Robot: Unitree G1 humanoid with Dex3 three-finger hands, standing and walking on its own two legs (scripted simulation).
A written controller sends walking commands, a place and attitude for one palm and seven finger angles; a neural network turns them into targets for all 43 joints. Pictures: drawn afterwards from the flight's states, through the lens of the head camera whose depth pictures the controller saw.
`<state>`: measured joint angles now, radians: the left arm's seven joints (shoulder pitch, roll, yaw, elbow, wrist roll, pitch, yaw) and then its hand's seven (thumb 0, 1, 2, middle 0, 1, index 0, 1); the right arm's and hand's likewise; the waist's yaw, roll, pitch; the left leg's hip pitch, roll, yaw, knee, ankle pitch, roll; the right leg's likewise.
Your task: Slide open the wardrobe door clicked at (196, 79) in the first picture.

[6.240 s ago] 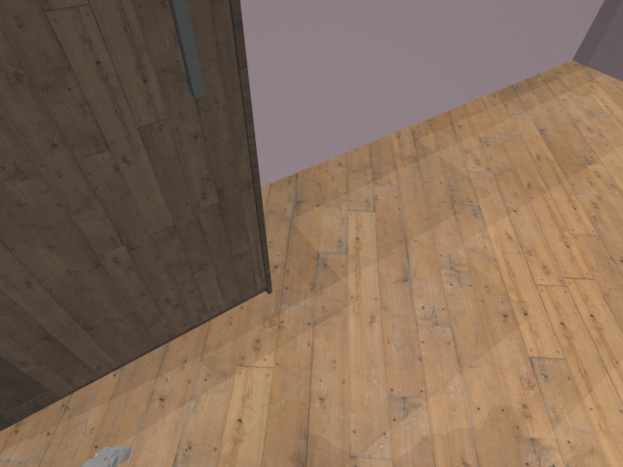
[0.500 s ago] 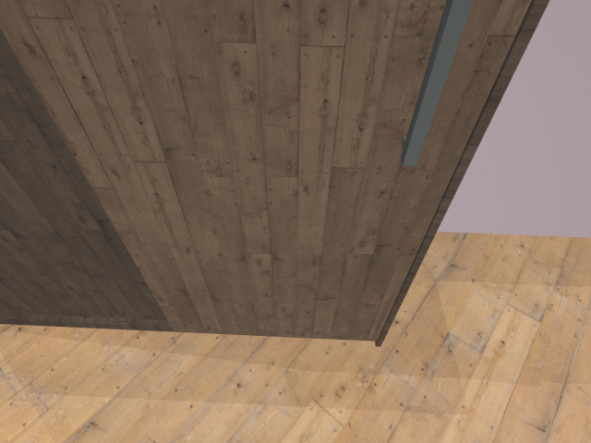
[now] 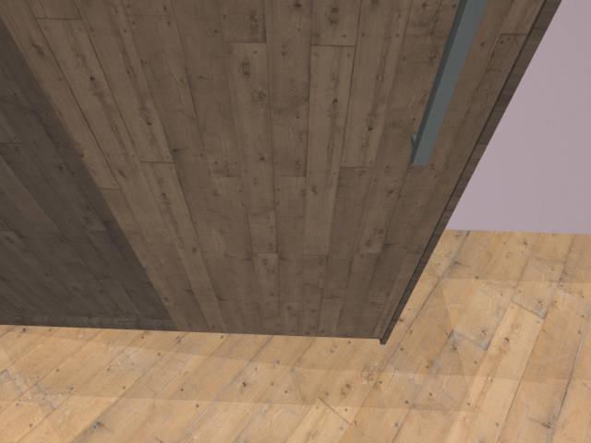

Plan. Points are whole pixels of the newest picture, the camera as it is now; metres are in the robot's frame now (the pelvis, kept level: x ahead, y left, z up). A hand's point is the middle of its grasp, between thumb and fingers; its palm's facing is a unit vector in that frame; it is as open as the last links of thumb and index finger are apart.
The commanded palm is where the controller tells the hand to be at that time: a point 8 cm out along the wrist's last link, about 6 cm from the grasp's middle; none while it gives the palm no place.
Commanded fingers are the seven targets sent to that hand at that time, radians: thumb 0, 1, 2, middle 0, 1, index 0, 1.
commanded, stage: look again from close up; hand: right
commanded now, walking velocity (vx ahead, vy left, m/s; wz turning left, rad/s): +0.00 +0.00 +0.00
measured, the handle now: (442, 73) +0.54 -0.17 +0.24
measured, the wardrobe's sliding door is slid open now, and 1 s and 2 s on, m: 0.00 0.00 0.00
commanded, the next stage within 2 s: shuffle to correct the standing spot in 0.42 s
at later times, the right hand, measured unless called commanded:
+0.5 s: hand out of the picture +0.01 -0.17 -0.17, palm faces +0.02 +0.98 -0.22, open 7.4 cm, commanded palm none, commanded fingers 0.00 -0.90 -0.90 0.20 0.30 0.20 0.30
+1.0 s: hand out of the picture +0.05 -0.18 -0.18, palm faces +0.04 +0.98 -0.18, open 7.4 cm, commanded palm none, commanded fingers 0.00 -0.90 -0.90 0.20 0.30 0.20 0.30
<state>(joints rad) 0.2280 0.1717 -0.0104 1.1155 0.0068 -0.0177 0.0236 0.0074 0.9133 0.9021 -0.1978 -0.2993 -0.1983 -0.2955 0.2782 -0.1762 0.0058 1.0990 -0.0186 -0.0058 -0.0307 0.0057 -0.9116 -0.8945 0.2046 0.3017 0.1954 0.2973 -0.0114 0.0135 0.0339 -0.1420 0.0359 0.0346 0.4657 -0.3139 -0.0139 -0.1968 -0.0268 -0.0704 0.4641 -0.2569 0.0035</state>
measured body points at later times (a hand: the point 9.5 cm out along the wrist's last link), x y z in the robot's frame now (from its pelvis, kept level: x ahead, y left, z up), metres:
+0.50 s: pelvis +0.00 +0.01 +0.00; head +0.01 +0.01 +0.45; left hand +0.03 +0.25 -0.16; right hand +0.01 -0.23 -0.16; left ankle -0.04 +0.12 -0.74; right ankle -0.01 -0.12 -0.74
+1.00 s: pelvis +0.06 -0.01 +0.00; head +0.09 -0.01 +0.44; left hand +0.01 +0.20 -0.16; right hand +0.05 -0.23 -0.16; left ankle +0.05 +0.09 -0.70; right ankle +0.00 -0.11 -0.74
